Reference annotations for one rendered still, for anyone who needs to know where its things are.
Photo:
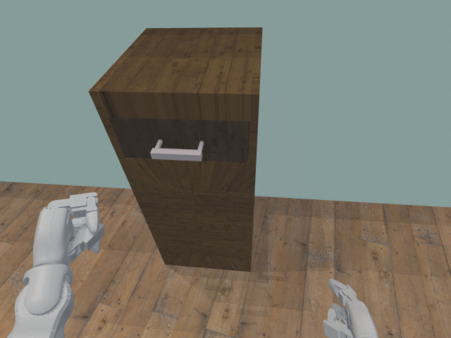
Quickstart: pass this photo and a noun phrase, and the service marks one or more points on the left robot hand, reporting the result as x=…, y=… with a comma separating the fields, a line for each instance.
x=55, y=228

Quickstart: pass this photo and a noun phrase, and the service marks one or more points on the left robot forearm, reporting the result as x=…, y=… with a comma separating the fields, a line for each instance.
x=45, y=303

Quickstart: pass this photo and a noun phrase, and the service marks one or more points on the cabinet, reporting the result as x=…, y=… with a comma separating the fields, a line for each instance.
x=200, y=213

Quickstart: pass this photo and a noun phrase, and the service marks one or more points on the right robot hand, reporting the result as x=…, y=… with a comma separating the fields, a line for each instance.
x=354, y=321

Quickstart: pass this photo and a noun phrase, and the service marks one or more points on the handle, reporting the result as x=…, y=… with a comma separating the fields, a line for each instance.
x=177, y=154

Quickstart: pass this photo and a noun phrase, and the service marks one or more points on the drawer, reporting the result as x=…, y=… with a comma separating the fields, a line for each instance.
x=224, y=140

